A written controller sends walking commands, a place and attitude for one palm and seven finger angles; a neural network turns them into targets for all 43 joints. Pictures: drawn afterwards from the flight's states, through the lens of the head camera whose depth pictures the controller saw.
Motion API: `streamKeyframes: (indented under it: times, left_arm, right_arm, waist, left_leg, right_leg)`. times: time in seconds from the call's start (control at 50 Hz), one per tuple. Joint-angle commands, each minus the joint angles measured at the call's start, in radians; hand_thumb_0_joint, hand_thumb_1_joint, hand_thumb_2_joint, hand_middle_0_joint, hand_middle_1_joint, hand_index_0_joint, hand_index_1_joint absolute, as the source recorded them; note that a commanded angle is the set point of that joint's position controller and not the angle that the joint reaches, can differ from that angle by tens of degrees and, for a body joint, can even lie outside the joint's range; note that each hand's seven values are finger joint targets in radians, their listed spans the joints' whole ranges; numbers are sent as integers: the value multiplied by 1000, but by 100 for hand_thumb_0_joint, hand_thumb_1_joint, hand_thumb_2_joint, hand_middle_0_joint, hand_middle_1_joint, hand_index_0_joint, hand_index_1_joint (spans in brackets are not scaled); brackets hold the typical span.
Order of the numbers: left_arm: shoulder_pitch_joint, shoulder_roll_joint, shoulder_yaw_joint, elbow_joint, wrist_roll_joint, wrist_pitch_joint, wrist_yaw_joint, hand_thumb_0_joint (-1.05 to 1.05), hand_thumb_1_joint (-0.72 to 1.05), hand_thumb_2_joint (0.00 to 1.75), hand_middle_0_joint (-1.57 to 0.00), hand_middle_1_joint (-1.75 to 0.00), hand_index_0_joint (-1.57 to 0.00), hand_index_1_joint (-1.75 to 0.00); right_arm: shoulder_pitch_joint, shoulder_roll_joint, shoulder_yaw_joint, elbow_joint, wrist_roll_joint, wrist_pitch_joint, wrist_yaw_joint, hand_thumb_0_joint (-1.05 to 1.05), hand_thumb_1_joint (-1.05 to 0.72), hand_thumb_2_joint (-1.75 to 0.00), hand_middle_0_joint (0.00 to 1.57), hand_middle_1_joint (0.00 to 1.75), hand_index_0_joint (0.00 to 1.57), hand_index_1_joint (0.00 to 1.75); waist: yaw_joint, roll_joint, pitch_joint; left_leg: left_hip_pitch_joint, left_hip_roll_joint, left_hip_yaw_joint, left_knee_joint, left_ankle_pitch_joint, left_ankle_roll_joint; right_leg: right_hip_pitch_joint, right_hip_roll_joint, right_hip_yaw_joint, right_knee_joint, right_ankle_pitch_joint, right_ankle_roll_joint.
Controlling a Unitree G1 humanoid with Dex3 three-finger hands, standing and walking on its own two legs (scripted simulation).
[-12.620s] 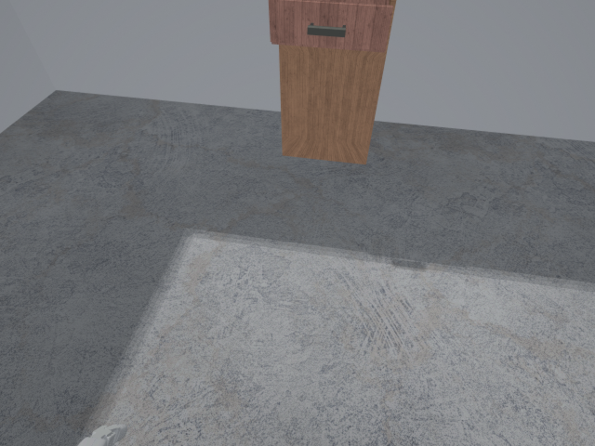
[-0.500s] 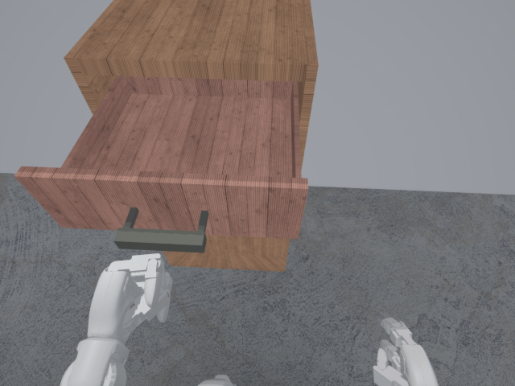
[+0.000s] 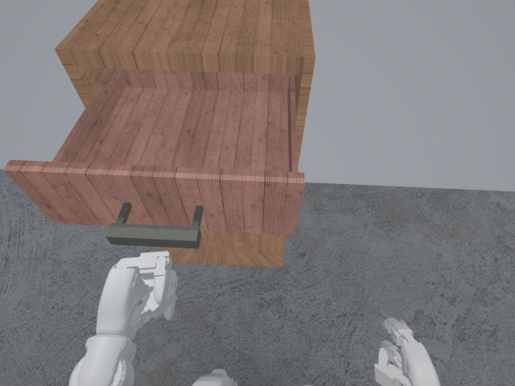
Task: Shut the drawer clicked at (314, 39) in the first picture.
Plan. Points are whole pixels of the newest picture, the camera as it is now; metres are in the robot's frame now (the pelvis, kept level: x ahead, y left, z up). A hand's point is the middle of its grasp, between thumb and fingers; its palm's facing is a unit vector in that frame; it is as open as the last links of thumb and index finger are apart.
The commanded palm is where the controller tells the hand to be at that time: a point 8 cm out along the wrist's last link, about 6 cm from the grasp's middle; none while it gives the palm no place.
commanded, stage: push the drawer shut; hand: left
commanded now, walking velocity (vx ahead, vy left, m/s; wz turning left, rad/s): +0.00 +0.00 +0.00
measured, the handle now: (158, 223) +0.34 +0.16 +0.07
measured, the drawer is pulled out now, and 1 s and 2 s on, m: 0.26 0.19 0.07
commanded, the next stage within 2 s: none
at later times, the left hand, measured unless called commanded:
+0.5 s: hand (170, 273) +0.26 +0.13 +0.06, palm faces -0.02 -1.00 -0.08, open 3.2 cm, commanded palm +0.27 +0.19 +0.07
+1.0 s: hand (171, 229) +0.33 +0.14 +0.06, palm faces -0.06 -1.00 -0.05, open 3.1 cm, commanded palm +0.33 +0.20 +0.07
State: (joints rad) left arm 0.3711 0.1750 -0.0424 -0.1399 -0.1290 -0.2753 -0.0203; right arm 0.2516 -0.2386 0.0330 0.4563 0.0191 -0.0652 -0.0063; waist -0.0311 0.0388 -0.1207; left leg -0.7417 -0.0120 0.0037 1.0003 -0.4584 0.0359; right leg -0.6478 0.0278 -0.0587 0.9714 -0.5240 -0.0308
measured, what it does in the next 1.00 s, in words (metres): stands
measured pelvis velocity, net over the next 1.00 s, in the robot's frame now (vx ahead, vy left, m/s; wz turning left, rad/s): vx -0.02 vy -0.01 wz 0.01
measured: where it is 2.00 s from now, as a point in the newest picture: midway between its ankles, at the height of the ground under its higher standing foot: outside the picture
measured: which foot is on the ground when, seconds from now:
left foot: down 0.00-1.00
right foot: down 0.00-1.00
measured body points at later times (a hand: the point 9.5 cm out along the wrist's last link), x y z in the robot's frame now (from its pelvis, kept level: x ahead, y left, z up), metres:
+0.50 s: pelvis +0.00 -0.03 +0.00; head +0.05 -0.04 +0.45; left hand +0.26 +0.19 +0.07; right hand +0.16 -0.27 -0.09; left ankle +0.02 +0.09 -0.68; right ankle -0.02 -0.10 -0.68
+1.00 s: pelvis -0.02 -0.01 +0.01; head +0.04 -0.01 +0.45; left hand +0.33 +0.20 +0.07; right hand +0.11 -0.26 -0.10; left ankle +0.02 +0.09 -0.68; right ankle -0.02 -0.10 -0.68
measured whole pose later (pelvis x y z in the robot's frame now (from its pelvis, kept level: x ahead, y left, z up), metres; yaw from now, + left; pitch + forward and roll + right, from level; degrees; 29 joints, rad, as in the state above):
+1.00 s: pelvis -0.02 -0.01 +0.01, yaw +0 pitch +11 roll -2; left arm -0.23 0.26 0.10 0.48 -0.20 -0.34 -0.15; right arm 0.24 -0.27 0.03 0.64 0.05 -0.09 -0.05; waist -0.05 0.03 -0.08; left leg -0.75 0.00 -0.01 0.94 -0.39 0.02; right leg -0.65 0.04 -0.08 0.91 -0.46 -0.04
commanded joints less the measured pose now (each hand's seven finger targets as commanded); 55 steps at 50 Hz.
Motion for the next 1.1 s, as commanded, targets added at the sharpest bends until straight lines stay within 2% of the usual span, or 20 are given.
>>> streamKeyframes:
  times: [0.0,0.12,0.16,0.24,0.26,0.28,0.36,0.42,0.46,0.64,0.66,0.68,0.76,0.78,0.88,0.92,0.96,1.02,1.06,1.08]
  left_arm:
    - [-92,89,96,-242,-31,-109,11,0,90,90,-140,-160,-140,-160]
    - [-165,70,67,-110,-46,-63,-56,0,90,90,-140,-160,-140,-160]
    - [-195,112,113,-86,-56,-55,-65,0,90,90,-140,-160,-140,-160]
    - [-308,137,157,-123,-77,-82,-60,0,90,90,-140,-160,-140,-160]
    - [-300,167,189,-111,-73,-91,-48,0,90,90,-140,-160,-140,-160]
    - [-316,136,167,-106,-77,-101,-47,0,90,90,-140,-160,-140,-160]
    - [-378,184,222,-41,-87,-132,-53,0,90,90,-140,-160,-140,-160]
    - [-457,169,203,3,-94,-147,-78,0,90,90,-140,-160,-140,-160]
    - [-530,177,196,24,-99,-146,-86,0,90,90,-140,-160,-140,-160]
    - [-737,202,217,165,-134,-130,-120,0,90,90,-140,-160,-140,-160]
    - [-745,236,246,194,-132,-128,-115,0,90,90,-140,-160,-140,-160]
    - [-783,204,218,202,-135,-127,-119,0,90,90,-140,-160,-140,-160]
    - [-858,245,252,291,-131,-123,-111,0,90,90,-140,-160,-140,-160]
    - [-896,205,216,291,-131,-124,-112,0,90,90,-140,-160,-140,-160]
    - [-985,249,254,373,-115,-126,-94,0,90,90,-140,-160,-140,-160]
    - [-1029,204,215,403,-109,-125,-90,0,90,90,-140,-160,-140,-160]
    - [-1047,238,243,446,-97,-126,-78,0,90,90,-140,-160,-140,-160]
    - [-1107,217,227,474,-87,-128,-71,0,90,90,-140,-160,-140,-160]
    - [-1111,262,264,508,-74,-132,-60,0,90,90,-140,-160,-140,-160]
    - [-1122,227,241,514,-74,-132,-58,0,90,90,-140,-160,-140,-160]
  right_arm:
    - [-49,-116,-54,-150,1,-51,-11,0,-90,-90,20,30,20,30]
    - [-53,-134,-54,-130,10,-47,-14,0,-90,-90,20,30,20,30]
    - [-55,-141,-56,-121,11,-45,-22,0,-90,-90,20,30,20,30]
    - [-55,-130,-57,-107,9,-57,-29,0,-90,-90,20,30,20,30]
    - [-54,-133,-57,-98,7,-58,-30,0,-90,-90,20,30,20,30]
    - [-59,-125,-55,-95,7,-59,-28,0,-90,-90,20,30,20,30]
    - [-61,-132,-57,-53,7,-65,-31,0,-90,-90,20,30,20,30]
    - [-77,-130,-56,-36,13,-71,-33,0,-90,-90,20,30,20,30]
    - [-76,-135,-56,-20,17,-74,-38,0,-90,-90,20,30,20,30]
    - [-81,-144,-53,17,30,-80,-58,0,-90,-90,20,30,20,30]
    - [-76,-149,-52,25,30,-78,-60,0,-90,-90,20,30,20,30]
    - [-82,-143,-49,25,31,-78,-60,0,-90,-90,20,30,20,30]
    - [-70,-151,-48,39,33,-77,-62,0,-90,-90,20,30,20,30]
    - [-70,-148,-45,36,33,-78,-60,0,-90,-90,20,30,20,30]
    - [-44,-156,-49,49,29,-71,-56,0,-90,-90,20,30,20,30]
    - [-35,-155,-51,48,28,-70,-52,0,-90,-90,20,30,20,30]
    - [-15,-165,-53,60,24,-64,-50,0,-90,-90,20,30,20,30]
    - [1,-165,-58,61,21,-57,-43,0,-90,-90,20,30,20,30]
    - [21,-171,-60,70,18,-47,-39,0,-90,-90,20,30,20,30]
    - [22,-167,-60,65,16,-43,-35,0,-90,-90,20,30,20,30]
  waist:
    - [2,-6,-209]
    - [-27,-38,-147]
    - [-24,-60,-144]
    - [-15,-37,-223]
    - [-9,-37,-223]
    - [-14,-33,-221]
    - [-28,-62,-199]
    - [-34,-13,-196]
    - [-52,-22,-182]
    - [-60,-49,-213]
    - [-60,-67,-202]
    - [-63,-41,-205]
    - [-61,-40,-183]
    - [-66,-33,-193]
    - [-58,-6,-225]
    - [-67,-13,-233]
    - [-68,-30,-231]
    - [-68,-8,-262]
    - [-62,-12,-276]
    - [-67,-7,-284]
  left_leg:
    - [221,22,-55,-152,260,-9]
    - [169,12,-45,-143,203,-3]
    - [161,11,-42,-142,195,1]
    - [196,7,-32,-141,250,1]
    - [192,8,-31,-139,261,1]
    - [198,6,-27,-140,265,1]
    - [154,5,-23,-120,243,0]
    - [157,4,-20,-125,220,-2]
    - [163,7,-25,-124,196,3]
    - [163,7,-29,-148,146,2]
    - [150,11,-31,-145,136,4]
    - [156,7,-28,-150,131,3]
    - [157,12,-37,-165,107,0]
    - [172,9,-38,-171,108,1]
    - [193,12,-44,-185,110,-2]
    - [216,11,-50,-192,103,-3]
    - [216,16,-59,-195,109,-2]
    - [240,14,-61,-195,134,-7]
    - [244,18,-69,-195,158,-8]
    - [256,16,-66,-196,170,-8]
  right_leg:
    - [42,0,10,-140,290,3]
    - [32,-8,32,-174,282,15]
    - [46,-10,45,-192,278,18]
    - [104,-20,59,-185,360,23]
    - [115,-19,62,-187,373,22]
    - [112,-21,61,-186,386,24]
    - [122,-33,97,-202,410,40]
    - [105,-36,106,-209,358,35]
    - [81,-33,110,-227,305,35]
    - [99,-36,130,-262,209,37]
    - [96,-36,139,-272,185,40]
    - [95,-38,140,-272,181,38]
    - [70,-29,125,-274,134,32]
    - [63,-28,116,-269,141,30]
    - [49,-20,90,-249,150,24]
    - [23,-15,73,-243,151,23]
    - [11,-9,60,-234,157,21]
    - [3,-9,52,-221,186,17]
    - [9,-5,46,-212,203,14]
    - [4,-5,45,-212,218,15]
